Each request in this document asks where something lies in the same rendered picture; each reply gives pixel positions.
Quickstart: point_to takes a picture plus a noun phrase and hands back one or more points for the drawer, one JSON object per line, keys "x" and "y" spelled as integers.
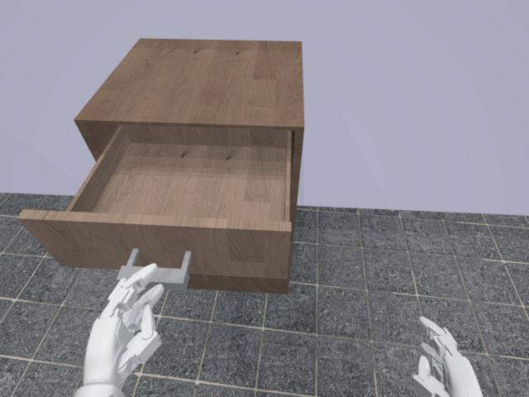
{"x": 221, "y": 193}

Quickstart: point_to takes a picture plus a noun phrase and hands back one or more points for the left robot hand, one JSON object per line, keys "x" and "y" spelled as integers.
{"x": 113, "y": 332}

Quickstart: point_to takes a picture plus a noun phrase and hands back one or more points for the right robot hand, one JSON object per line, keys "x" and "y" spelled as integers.
{"x": 453, "y": 371}

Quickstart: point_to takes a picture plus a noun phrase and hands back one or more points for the cabinet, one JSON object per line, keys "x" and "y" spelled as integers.
{"x": 206, "y": 83}

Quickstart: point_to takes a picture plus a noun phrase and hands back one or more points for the handle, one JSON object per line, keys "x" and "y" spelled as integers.
{"x": 170, "y": 278}

